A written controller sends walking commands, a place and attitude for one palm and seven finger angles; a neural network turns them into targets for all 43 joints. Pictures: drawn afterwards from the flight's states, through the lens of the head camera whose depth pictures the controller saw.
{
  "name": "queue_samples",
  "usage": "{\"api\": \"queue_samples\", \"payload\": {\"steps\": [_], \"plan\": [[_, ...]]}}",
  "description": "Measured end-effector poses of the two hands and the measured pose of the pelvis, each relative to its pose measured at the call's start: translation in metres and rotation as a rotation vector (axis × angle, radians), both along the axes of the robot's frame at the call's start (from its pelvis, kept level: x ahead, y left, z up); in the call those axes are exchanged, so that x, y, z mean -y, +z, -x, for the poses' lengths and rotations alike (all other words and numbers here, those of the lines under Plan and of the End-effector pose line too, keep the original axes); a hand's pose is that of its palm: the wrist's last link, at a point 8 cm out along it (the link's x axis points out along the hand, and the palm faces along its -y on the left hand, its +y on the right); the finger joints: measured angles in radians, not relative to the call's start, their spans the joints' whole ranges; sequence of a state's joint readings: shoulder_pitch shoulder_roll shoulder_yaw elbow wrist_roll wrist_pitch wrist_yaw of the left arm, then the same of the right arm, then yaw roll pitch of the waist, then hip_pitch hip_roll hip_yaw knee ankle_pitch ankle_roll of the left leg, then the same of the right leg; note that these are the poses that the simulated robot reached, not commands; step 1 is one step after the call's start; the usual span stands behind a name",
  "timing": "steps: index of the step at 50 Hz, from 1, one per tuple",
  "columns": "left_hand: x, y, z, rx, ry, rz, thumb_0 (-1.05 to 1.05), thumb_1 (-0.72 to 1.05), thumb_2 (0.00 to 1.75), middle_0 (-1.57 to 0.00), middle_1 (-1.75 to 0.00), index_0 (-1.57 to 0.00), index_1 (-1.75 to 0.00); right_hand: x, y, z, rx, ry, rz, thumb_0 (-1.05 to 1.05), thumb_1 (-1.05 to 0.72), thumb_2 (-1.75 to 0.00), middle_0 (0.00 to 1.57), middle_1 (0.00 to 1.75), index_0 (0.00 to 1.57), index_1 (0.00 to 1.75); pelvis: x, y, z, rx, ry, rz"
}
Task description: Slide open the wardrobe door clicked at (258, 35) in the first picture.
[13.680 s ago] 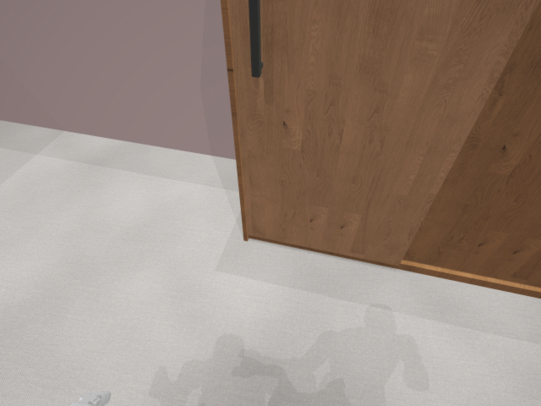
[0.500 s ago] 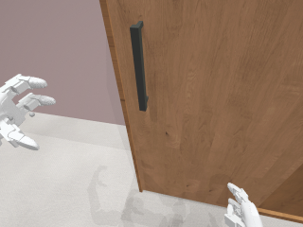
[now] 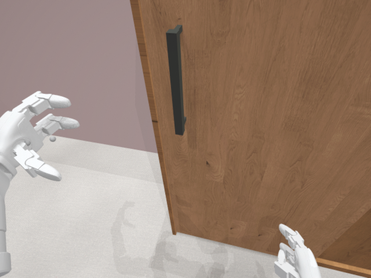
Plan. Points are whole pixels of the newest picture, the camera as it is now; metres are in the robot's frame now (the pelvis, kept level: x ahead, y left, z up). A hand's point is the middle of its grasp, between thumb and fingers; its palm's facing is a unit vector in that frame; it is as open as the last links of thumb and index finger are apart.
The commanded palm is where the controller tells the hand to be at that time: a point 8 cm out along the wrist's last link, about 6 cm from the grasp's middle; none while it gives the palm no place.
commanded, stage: move the hooked fingers beside the handle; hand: left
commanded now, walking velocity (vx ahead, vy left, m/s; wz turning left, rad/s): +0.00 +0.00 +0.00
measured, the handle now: (179, 86) +0.49 +0.07 +0.20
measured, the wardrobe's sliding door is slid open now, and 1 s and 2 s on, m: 0.00 0.00 0.00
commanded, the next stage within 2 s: none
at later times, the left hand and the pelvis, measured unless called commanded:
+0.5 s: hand (88, 121) +0.34 +0.23 +0.20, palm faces -0.08 -0.99 -0.06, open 14.0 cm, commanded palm +0.32 +0.27 +0.22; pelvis +0.00 +0.01 +0.00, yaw -1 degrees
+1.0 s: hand (122, 106) +0.38 +0.17 +0.21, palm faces -0.12 -0.99 -0.03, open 14.0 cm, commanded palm +0.37 +0.22 +0.21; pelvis +0.01 +0.00 +0.00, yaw -1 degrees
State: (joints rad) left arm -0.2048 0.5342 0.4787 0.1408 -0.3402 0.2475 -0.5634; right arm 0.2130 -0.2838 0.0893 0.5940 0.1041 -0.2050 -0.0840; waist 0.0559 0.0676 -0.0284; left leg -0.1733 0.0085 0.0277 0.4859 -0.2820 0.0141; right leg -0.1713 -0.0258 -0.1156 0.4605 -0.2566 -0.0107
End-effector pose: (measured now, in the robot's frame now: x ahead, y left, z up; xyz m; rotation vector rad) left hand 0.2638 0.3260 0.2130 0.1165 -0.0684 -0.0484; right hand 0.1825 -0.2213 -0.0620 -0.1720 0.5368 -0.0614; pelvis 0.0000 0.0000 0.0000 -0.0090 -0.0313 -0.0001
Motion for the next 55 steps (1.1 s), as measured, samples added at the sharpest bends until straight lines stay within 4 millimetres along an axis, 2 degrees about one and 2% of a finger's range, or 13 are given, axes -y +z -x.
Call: {"api": "queue_samples", "payload": {"steps": [7,14,24,28,36,41,49,55], "plan": [[0.019,0.0,-0.023,0.026,-0.033,0.024,-0.01,-0.5,0.3,-0.3,-1.2,-0.3,-1.2,-0.005,-0.001,0.005,-0.011,-0.011,0.003,0.01,-0.9,-0.9,0.2,0.3,0.2,0.3,-0.003,0.0,0.003,0.0,0.0,-0.001],[0.027,-0.001,-0.048,-0.009,-0.032,0.03,-0.01,-0.5,0.3,-0.3,-1.2,-0.3,-1.2,-0.005,-0.005,0.013,-0.032,-0.044,-0.014,0.01,-0.9,-0.9,0.2,0.3,0.2,0.3,-0.006,0.001,0.001,-0.015,-0.015,-0.005],[0.036,-0.007,-0.061,-0.017,-0.034,0.052,-0.01,-0.5,0.3,-0.3,-1.2,-0.3,-1.2,0.004,-0.009,0.019,-0.079,-0.07,0.012,0.01,-0.9,-0.9,0.2,0.3,0.2,0.3,-0.007,0.0,-0.004,-0.021,-0.016,-0.003],[0.044,-0.011,-0.068,-0.027,-0.042,0.055,-0.01,-0.5,0.3,-0.3,-1.2,-0.3,-1.2,0.005,-0.01,0.017,-0.085,-0.077,0.021,0.01,-0.9,-0.9,0.2,0.3,0.2,0.3,-0.008,0.0,-0.004,-0.023,-0.014,-0.003],[0.062,-0.002,-0.086,0.004,-0.059,0.068,-0.01,-0.5,0.3,-0.3,-1.2,-0.3,-1.2,0.002,-0.01,0.014,-0.086,-0.082,0.011,0.01,-0.9,-0.9,0.2,0.3,0.2,0.3,-0.008,0.0,-0.006,-0.029,-0.014,-0.005],[0.073,-0.003,-0.095,-0.023,-0.067,0.071,-0.01,-0.5,0.3,-0.3,-1.2,-0.3,-1.2,0.001,-0.012,0.014,-0.099,-0.085,-0.002,0.01,-0.9,-0.9,0.2,0.3,0.2,0.3,-0.008,0.0,-0.007,-0.033,-0.016,-0.007],[0.094,-0.002,-0.101,-0.014,-0.077,0.08,-0.01,-0.5,0.3,-0.3,-1.2,-0.3,-1.2,0.004,-0.017,0.018,-0.128,-0.091,-0.002,0.01,-0.9,-0.9,0.2,0.3,0.2,0.3,-0.005,0.0,-0.007,-0.029,-0.016,-0.009],[0.104,-0.004,-0.115,-0.047,-0.061,0.092,-0.01,-0.5,0.3,-0.3,-1.2,-0.3,-1.2,0.01,-0.02,0.027,-0.16,-0.109,0.007,0.01,-0.9,-0.9,0.2,0.3,0.2,0.3,-0.002,0.0,-0.004,-0.03,-0.015,-0.011]]}}
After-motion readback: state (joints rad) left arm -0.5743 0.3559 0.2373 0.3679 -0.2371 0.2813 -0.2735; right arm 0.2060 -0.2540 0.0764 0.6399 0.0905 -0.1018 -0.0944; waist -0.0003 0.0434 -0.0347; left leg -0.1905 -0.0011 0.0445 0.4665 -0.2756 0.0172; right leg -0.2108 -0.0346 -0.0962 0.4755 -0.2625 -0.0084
